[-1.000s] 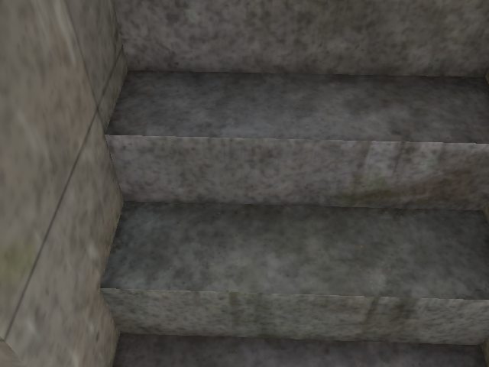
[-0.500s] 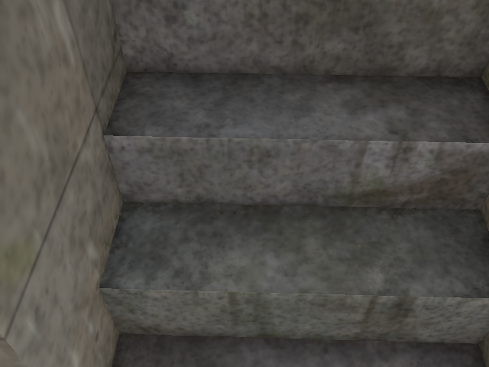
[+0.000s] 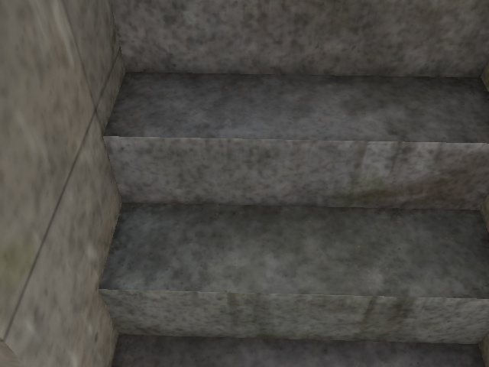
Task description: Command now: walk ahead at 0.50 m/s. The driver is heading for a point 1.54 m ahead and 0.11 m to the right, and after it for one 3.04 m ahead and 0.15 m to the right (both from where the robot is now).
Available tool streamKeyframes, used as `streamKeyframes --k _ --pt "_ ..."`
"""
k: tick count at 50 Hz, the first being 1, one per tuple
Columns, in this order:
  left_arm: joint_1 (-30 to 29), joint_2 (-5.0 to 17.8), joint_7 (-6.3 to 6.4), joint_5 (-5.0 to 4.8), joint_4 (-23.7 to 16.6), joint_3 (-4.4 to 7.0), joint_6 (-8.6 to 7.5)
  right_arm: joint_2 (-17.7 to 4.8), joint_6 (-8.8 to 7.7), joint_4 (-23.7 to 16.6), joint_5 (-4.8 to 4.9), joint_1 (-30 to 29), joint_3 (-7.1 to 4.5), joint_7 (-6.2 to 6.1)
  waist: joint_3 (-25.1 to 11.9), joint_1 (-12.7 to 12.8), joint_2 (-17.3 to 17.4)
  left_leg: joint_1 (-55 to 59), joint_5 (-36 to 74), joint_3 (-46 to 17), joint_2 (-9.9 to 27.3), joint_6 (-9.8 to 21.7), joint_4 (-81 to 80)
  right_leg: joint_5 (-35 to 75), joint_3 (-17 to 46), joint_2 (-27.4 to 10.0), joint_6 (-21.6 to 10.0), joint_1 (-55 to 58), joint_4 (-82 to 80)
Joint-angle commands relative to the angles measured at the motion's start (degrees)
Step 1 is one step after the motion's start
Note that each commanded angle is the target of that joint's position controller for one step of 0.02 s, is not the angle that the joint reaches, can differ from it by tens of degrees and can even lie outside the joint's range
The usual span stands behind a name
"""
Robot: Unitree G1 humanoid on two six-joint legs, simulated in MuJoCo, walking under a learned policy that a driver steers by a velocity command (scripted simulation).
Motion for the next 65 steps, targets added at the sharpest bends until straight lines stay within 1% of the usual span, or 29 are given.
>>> streamKeyframes --k 1,65 --pt "-5.1 6.0 0.15 -0.03 -3.7 1.1 -0.8 -5.3 -0.82 -3.8 0.03 -4.9 -1.06 -0.15 -5.4 0.0 0.4 -0.3 7.5 -5.1 7.9 0.1 -1.2 8.5 6.0 -8.0 -0.5 3.4 -0.5" --pt "-5.2 6.0 0.17 0.01 -3.8 1.31 -0.71 -5.4 -0.77 -3.9 0.04 -5.1 -1.33 -0.14 -5.4 0.0 0.3 -0.2 7.2 -5.0 7.8 0.2 -1.5 8.3 6.5 -7.9 -0.2 3.2 -0.6"
Velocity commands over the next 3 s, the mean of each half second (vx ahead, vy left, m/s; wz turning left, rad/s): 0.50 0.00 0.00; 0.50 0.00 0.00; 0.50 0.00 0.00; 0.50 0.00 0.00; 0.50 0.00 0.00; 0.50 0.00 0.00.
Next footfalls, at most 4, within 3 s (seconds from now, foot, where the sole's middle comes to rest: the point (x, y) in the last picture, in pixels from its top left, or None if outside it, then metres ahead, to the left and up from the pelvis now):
none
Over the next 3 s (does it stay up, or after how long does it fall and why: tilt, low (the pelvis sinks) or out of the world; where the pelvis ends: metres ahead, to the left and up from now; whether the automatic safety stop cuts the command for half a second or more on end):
stays up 0.00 0.00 0.00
